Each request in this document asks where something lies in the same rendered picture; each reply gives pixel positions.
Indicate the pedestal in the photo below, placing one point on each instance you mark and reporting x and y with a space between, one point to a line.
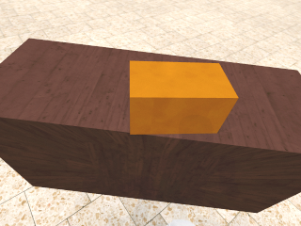
65 124

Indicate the carton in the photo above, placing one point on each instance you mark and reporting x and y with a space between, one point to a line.
178 97

